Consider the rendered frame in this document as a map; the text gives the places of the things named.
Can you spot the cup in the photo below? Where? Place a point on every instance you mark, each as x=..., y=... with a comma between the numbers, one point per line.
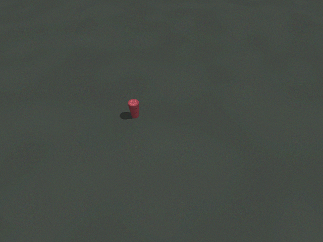
x=134, y=107

